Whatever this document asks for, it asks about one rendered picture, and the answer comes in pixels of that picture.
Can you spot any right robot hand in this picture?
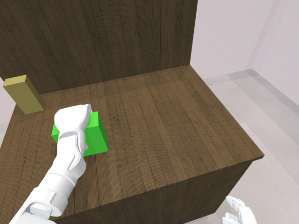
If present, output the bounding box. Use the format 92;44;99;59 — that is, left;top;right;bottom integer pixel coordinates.
222;196;258;224

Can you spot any sponge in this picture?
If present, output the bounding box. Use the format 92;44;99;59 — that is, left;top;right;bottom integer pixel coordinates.
51;112;108;157

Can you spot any left robot upper arm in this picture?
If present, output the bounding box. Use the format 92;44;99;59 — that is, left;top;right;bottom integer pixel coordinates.
15;212;56;224

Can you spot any robot left forearm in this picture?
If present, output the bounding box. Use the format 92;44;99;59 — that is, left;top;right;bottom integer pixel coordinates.
9;128;86;224

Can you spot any table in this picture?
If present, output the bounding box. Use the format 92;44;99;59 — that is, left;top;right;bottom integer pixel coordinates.
0;0;265;224

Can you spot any left robot hand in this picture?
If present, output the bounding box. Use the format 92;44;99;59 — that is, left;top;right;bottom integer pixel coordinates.
54;104;92;149

